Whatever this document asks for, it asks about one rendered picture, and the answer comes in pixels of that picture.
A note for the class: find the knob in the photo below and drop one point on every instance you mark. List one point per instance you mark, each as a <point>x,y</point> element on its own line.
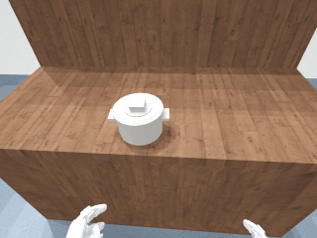
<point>137,103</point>

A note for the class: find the lid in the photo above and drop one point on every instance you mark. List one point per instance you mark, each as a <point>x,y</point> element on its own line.
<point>137,118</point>

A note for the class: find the pot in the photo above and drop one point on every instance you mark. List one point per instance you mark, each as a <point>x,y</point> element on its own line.
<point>140,136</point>

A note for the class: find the table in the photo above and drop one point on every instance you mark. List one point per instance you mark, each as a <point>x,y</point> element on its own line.
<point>241,139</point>

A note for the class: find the robot left hand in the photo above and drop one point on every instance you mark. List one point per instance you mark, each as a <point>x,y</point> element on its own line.
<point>79,228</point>

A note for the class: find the robot right hand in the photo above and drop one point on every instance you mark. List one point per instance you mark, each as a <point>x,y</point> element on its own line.
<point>255,230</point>

